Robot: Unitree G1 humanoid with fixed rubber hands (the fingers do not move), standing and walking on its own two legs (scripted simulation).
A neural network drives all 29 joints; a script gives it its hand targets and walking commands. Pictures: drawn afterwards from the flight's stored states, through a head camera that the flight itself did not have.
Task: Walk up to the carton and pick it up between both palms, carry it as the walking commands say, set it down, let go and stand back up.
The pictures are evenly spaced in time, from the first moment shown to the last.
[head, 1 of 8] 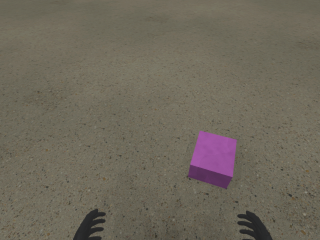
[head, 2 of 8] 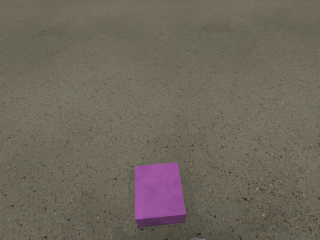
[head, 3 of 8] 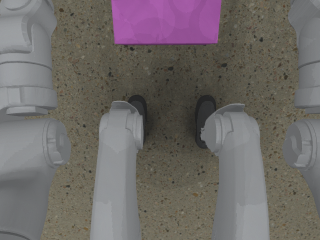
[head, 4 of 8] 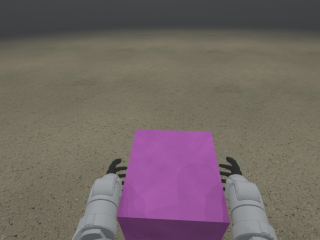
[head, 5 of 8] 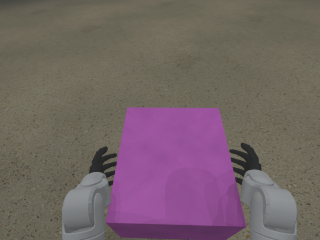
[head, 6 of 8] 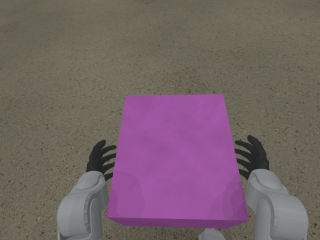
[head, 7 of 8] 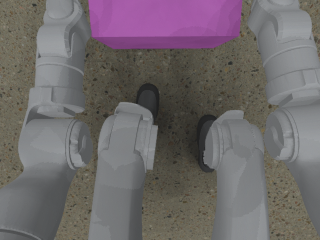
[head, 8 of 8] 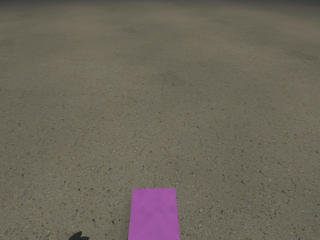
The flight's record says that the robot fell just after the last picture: no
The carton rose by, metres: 0.75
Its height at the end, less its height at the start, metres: +0.00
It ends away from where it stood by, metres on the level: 3.50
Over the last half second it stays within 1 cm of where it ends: yes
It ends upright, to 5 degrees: yes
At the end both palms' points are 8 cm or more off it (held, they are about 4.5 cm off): yes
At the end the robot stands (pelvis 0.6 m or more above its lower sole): yes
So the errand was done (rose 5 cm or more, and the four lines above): yes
